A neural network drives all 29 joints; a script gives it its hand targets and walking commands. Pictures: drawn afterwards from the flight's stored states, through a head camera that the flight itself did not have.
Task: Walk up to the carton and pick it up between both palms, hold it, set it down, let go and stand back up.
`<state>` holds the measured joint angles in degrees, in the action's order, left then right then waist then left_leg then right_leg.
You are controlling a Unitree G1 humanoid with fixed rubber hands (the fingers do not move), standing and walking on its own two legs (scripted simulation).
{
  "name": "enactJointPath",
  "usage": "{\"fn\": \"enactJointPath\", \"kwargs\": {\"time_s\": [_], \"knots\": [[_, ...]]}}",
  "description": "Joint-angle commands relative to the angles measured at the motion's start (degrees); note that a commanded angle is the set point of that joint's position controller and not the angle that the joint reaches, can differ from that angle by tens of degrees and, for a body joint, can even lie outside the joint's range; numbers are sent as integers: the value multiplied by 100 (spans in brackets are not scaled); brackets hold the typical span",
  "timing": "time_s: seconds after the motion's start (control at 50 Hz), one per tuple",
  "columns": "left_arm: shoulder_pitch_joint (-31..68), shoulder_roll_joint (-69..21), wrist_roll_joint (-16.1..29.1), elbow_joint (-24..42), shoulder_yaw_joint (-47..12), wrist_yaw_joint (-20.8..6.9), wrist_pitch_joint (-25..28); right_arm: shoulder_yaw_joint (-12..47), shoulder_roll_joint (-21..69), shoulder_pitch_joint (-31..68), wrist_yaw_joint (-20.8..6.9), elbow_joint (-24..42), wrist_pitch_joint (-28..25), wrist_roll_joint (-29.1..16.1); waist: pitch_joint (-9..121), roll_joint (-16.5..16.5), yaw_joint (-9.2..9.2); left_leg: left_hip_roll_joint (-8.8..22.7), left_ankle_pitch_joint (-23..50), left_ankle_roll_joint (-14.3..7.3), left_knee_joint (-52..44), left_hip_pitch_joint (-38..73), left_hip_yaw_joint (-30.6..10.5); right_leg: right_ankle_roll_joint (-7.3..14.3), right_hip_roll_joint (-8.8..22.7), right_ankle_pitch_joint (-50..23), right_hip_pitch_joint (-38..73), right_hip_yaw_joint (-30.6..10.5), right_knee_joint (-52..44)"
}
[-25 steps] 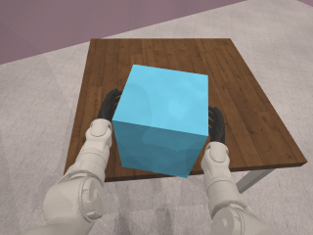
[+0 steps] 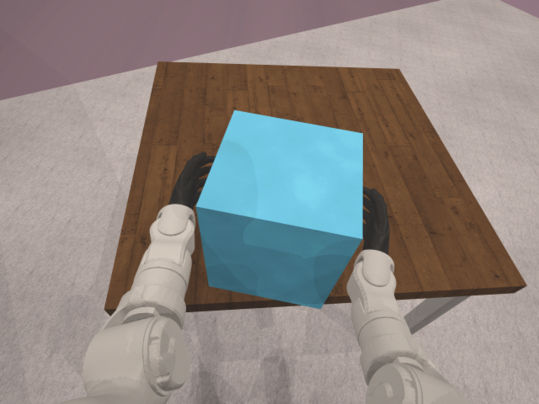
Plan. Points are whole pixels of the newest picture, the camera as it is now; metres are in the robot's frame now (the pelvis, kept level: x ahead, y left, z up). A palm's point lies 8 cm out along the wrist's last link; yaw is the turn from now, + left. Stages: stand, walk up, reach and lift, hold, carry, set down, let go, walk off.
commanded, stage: reach and lift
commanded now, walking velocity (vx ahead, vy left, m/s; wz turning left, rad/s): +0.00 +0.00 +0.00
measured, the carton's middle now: (280, 215) +0.43 -0.03 +0.00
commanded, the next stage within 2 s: none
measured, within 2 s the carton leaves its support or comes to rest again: leaves its support in 0.22 s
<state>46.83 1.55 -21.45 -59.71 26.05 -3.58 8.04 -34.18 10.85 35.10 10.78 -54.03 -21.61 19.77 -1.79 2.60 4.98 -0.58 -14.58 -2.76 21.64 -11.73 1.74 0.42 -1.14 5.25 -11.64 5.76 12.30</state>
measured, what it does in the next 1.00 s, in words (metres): stands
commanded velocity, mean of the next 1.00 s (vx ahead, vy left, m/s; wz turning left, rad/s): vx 0.00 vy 0.00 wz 0.00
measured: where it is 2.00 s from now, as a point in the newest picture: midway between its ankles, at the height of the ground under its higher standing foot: outside the picture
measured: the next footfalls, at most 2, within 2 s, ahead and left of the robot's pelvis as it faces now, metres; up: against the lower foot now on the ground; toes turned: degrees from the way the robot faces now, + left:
none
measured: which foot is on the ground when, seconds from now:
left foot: down 0.00-1.00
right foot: down 0.00-1.00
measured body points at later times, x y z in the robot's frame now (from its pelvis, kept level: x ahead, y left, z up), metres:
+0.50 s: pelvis -0.02 -0.01 +0.00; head +0.03 +0.02 +0.45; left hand +0.42 +0.13 +0.07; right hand +0.35 -0.16 +0.04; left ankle -0.04 +0.07 -0.75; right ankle +0.01 -0.12 -0.75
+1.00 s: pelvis -0.01 -0.01 +0.00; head -0.01 +0.00 +0.45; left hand +0.43 +0.12 +0.11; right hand +0.37 -0.18 +0.08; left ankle -0.04 +0.07 -0.75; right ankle +0.01 -0.12 -0.75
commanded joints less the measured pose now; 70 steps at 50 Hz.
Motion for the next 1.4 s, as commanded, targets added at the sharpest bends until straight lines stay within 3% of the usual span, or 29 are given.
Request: {"fn": "enactJointPath", "kwargs": {"time_s": [0.0,0.06,0.12,0.26,0.46,0.62,0.74,0.82,0.92,1.06,1.14,1.2,1.38], "knots": [[2524,-3027,-185,59,-1511,-643,254,2174,2891,2985,-789,-101,-565,619,3437,-761,-95,135,3548,663,16,-49,159,46,13,-2832,2305,20,652],[2746,-3069,-75,157,-1730,-536,618,2226,2852,3240,-794,-208,-938,664,3840,-837,-130,179,4132,778,160,158,137,115,-28,-3023,2222,65,681],[2921,-3051,-25,121,-1858,-447,963,2216,2761,3443,-786,-394,-1199,687,3912,-840,-177,204,4266,823,191,246,96,157,-28,-3014,2168,75,646],[3568,-3001,74,-72,-2009,-374,1373,2024,2563,3875,-650,-784,-1408,643,3898,-746,-102,185,3500,822,10,257,60,131,6,-2521,1897,51,483],[4462,-3142,396,-422,-2228,-377,1447,1884,2634,4577,-532,-905,-1228,523,4431,-805,36,99,2276,769,-133,-15,97,138,33,-1847,1485,-18,444],[4518,-3198,645,-826,-2299,-426,1441,2363,2845,5021,-571,-436,-997,244,4834,-619,-163,56,1953,586,-113,-333,117,91,82,-2125,1802,-154,617],[4053,-3231,825,-886,-2326,-479,1335,3039,2976,4981,-640,95,-675,-152,4783,-386,-349,42,2305,478,-71,-202,69,-24,100,-2843,2308,-251,771],[3957,-3329,1038,-502,-2533,-493,1132,3510,3068,4953,-633,484,-334,-520,4602,-326,-307,31,2547,467,-43,12,10,-79,98,-3197,2464,-305,798],[4059,-3629,1333,432,-3021,-461,732,4121,3219,4942,-581,1021,185,-1056,4430,-400,-101,-24,2833,503,25,282,-109,-96,83,-3339,2538,-374,782],[4051,-3985,1484,1901,-3471,-414,-435,4562,3075,5049,-473,1843,1072,-1776,3890,-484,155,-75,3003,588,26,679,-264,-66,-3,-2796,2516,-384,604],[3908,-4012,1523,2598,-3508,-428,-1417,4551,2696,5293,-468,2405,1549,-2124,3562,-475,152,-52,3011,658,-33,952,-275,-79,-65,-2301,2489,-301,463],[3737,-4003,1458,2771,-3403,-482,-1933,4439,2373,5423,-511,2608,1770,-2284,3300,-509,128,-28,2941,711,-100,1145,-257,-91,-89,-1931,2453,-221,360],[3439,-3803,1048,2879,-2972,-578,-2687,3673,1617,5297,-790,2307,1882,-2069,2452,-715,134,222,2592,881,-328,1672,-234,-59,-95,-558,1914,83,67]]}}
